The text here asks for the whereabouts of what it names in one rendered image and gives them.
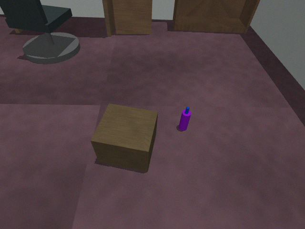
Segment bookshelf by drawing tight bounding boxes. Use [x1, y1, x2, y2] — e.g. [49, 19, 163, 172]
[173, 0, 260, 33]

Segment office chair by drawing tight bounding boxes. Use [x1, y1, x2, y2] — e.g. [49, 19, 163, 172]
[0, 0, 81, 64]

